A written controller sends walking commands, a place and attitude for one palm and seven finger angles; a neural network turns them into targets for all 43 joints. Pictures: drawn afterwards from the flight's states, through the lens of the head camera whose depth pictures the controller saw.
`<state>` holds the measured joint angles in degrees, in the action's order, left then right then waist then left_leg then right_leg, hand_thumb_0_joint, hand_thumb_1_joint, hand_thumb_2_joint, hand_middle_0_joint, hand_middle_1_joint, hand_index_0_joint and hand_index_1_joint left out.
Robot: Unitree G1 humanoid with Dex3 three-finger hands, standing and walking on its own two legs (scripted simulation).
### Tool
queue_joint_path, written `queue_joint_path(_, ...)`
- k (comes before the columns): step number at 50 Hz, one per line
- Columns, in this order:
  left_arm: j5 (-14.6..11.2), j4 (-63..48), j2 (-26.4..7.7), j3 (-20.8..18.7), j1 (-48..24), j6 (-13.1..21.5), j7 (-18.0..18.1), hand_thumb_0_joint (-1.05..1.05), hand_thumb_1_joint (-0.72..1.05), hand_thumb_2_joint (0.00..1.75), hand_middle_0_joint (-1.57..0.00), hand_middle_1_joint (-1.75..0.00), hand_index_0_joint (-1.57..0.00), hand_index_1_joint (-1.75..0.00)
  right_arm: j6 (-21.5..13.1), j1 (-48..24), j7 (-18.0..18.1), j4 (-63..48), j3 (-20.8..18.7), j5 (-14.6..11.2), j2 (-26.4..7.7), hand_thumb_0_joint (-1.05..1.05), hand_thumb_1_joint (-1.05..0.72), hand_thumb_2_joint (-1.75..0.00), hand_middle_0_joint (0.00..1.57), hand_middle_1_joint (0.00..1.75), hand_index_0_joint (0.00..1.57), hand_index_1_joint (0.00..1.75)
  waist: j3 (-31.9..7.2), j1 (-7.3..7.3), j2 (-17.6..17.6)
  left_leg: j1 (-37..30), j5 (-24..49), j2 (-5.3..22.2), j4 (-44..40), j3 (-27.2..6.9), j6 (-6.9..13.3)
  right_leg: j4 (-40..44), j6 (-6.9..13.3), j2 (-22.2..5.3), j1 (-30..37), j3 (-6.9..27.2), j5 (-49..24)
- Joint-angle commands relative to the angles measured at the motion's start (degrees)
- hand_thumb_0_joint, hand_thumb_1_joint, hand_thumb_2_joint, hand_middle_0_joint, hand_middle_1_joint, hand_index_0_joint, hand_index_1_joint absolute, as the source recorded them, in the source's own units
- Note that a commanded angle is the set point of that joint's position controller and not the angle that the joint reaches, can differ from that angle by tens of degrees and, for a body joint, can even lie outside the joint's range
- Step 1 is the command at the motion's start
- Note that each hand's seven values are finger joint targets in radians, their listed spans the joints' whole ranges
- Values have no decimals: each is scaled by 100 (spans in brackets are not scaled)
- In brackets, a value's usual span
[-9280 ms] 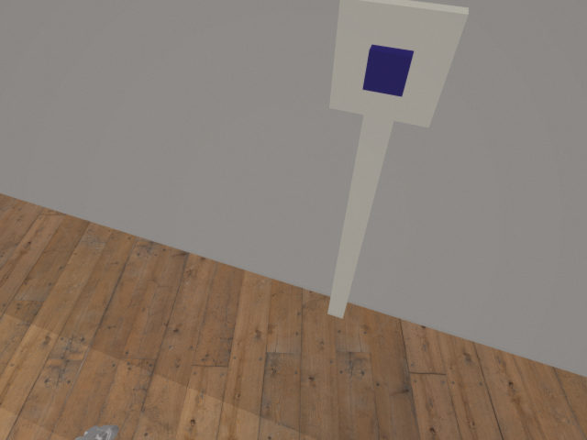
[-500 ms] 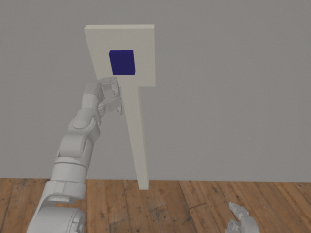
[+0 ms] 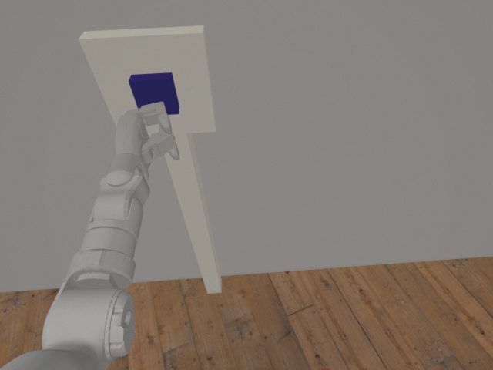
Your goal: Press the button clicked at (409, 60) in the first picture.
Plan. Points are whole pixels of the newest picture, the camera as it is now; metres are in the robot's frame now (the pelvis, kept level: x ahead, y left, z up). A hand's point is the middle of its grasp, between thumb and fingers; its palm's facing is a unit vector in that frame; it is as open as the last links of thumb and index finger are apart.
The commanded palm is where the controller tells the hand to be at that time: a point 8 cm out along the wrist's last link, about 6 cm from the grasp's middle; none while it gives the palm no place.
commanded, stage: aim a knuckle at the button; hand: left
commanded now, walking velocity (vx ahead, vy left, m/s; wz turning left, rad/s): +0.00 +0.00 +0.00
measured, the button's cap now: (156, 94) +0.52 +0.16 +0.20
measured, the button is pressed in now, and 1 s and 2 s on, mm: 0 0 13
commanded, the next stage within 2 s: press the button with the knuckle in 0.46 s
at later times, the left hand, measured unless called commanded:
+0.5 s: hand (172, 145) +0.41 +0.12 +0.18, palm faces +0.05 -1.00 +0.02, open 3.1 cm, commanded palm +0.39 +0.18 +0.17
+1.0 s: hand (180, 130) +0.45 +0.11 +0.17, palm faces +0.06 -1.00 +0.01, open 3.1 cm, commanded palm +0.43 +0.18 +0.17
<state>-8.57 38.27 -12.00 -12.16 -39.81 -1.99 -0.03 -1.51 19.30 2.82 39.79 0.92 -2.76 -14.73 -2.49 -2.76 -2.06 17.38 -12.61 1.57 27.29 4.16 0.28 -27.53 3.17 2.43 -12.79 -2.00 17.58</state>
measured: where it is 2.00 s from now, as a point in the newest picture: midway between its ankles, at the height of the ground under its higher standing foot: outside the picture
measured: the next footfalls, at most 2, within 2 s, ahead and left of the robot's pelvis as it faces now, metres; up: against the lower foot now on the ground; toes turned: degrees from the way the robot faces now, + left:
none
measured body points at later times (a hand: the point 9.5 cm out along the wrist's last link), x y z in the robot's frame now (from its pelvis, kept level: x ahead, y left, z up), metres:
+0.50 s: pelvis -0.01 +0.01 +0.00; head -0.02 +0.00 +0.45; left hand +0.40 +0.17 +0.18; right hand +0.15 -0.22 -0.10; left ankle +0.01 +0.12 -0.74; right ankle -0.04 -0.08 -0.74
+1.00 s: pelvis -0.01 +0.01 +0.00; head +0.00 +0.00 +0.45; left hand +0.44 +0.17 +0.17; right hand +0.05 -0.24 -0.13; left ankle +0.01 +0.12 -0.74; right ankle -0.04 -0.08 -0.74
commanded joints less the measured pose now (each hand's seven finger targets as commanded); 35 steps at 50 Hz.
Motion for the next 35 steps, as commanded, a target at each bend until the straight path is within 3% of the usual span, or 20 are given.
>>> queue_joint_path(1,-70,-2038,-835,45,-2433,438,-63,0,90,90,-130,-150,-130,-150,-348,-494,-23,-946,-245,-43,-616,0,-90,-90,20,30,20,30,-1999,230,415,-1286,1832,-229,123,-196,328,217,-309,-155,451,212,-3273)
queue_joint_path(3,-94,-2164,-686,135,-2267,368,-41,0,90,90,-130,-150,-130,-150,-375,-549,-30,-924,-256,-50,-600,0,-90,-90,20,30,20,30,-1932,232,268,-1438,1856,-214,126,-203,320,248,-284,-126,305,184,-3143)
queue_joint_path(4,-97,-2167,-730,124,-2356,316,-12,0,90,90,-130,-150,-130,-150,-377,-551,-20,-891,-245,-51,-611,0,-90,-90,20,30,20,30,-1786,195,323,-1403,1742,-202,103,-235,312,284,-275,-112,211,157,-2945)
queue_joint_path(5,-115,-2109,-551,282,-2384,241,-11,0,90,90,-130,-150,-130,-150,-373,-593,-11,-877,-237,-60,-604,0,-90,-90,20,30,20,30,-1592,135,392,-1375,1619,-204,97,-231,323,339,-292,-106,82,164,-2809)
queue_joint_path(6,-114,-2037,-681,171,-2453,192,35,0,90,90,-130,-150,-130,-150,-364,-571,10,-843,-233,-45,-630,0,-90,-90,20,30,20,30,-1523,97,605,-1318,1517,-201,98,-257,338,376,-325,-107,53,171,-2693)
queue_joint_path(8,-77,-2198,-683,194,-2545,133,83,0,90,90,-130,-150,-130,-150,-346,-670,24,-862,-215,-44,-602,0,-90,-90,20,30,20,30,-1608,149,282,-1384,1485,-212,60,-259,318,374,-278,-125,64,184,-2558)
queue_joint_path(11,-68,-2138,-753,121,-2464,96,150,0,90,90,-130,-150,-130,-150,-314,-708,44,-858,-187,-18,-598,0,-90,-90,20,30,20,30,-1660,162,528,-1399,1519,-188,68,-298,321,371,-284,-122,105,169,-2511)
queue_joint_path(13,-66,-2184,-544,291,-2438,88,146,0,90,90,-130,-150,-130,-150,-300,-813,37,-901,-157,-33,-549,0,-90,-90,20,30,20,30,-1692,199,261,-1449,1543,-205,44,-302,290,331,-238,-138,135,159,-2519)
queue_joint_path(16,-61,-1905,-313,490,-2460,6,160,0,90,90,-130,-150,-130,-150,-263,-828,36,-900,-142,-41,-554,0,-90,-90,20,30,20,30,-1470,109,449,-1450,1427,-182,52,-357,286,379,-235,-113,-84,117,-2255)
queue_joint_path(20,-60,-1598,-333,429,-2734,-98,245,0,90,90,-130,-150,-130,-150,-181,-873,66,-908,-94,-25,-537,0,-90,-90,20,30,20,30,-1316,82,534,-1306,1156,-195,6,-402,269,424,-225,-134,-186,123,-1950)
queue_joint_path(21,-52,-1520,-504,282,-2708,-67,281,0,90,90,-130,-150,-130,-150,-160,-854,75,-895,-107,-15,-561,0,-90,-90,20,30,20,30,-1341,87,746,-1266,1150,-182,22,-403,290,448,-249,-137,-139,146,-1936)
queue_joint_path(24,-7,-1736,-271,489,-2989,87,305,0,90,90,-130,-150,-130,-150,-174,-886,55,-936,-86,-8,-481,0,-90,-90,20,30,20,30,-1584,108,207,-1466,1265,-191,37,-415,253,361,-180,-141,-154,135,-1962)
queue_joint_path(26,1,-1602,-394,418,-2836,165,313,0,90,90,-130,-150,-130,-150,-172,-853,57,-917,-97,2,-524,0,-90,-90,20,30,20,30,-1619,110,476,-1415,1270,-159,48,-436,254,360,-194,-124,-109,128,-1925)
queue_joint_path(29,-1,-1289,-464,372,-3197,173,330,0,90,90,-130,-150,-130,-150,-164,-808,86,-847,-75,-3,-520,0,-90,-90,20,30,20,30,-1359,34,479,-1244,958,-164,-3,-445,254,433,-207,-130,-250,144,-1652)
queue_joint_path(31,29,-1009,-751,187,-3341,203,360,0,90,90,-130,-150,-130,-150,-147,-751,120,-798,-81,8,-574,0,-90,-90,20,30,20,30,-1309,15,662,-1085,778,-163,-13,-453,274,487,-230,-138,-243,178,-1434)
queue_joint_path(33,61,-1006,-489,417,-3798,313,362,0,90,90,-130,-150,-130,-150,-199,-697,110,-756,-88,0,-521,0,-90,-90,20,30,20,30,-1412,-57,219,-1268,801,-160,2,-470,253,445,-192,-135,-419,149,-1376)
queue_joint_path(35,53,-882,-464,413,-3830,448,374,0,90,90,-130,-150,-130,-150,-252,-585,93,-696,-112,7,-543,0,-90,-90,20,30,20,30,-1665,-47,160,-1425,940,-148,32,-527,224,380,-159,-103,-439,119,-1427)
